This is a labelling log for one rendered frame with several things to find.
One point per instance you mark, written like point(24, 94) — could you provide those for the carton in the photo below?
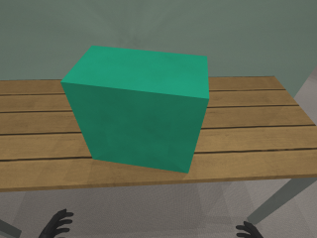
point(139, 108)

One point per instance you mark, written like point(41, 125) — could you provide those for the robot left hand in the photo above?
point(51, 229)

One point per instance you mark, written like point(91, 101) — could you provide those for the robot right hand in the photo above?
point(250, 228)

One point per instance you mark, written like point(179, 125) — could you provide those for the table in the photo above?
point(252, 130)

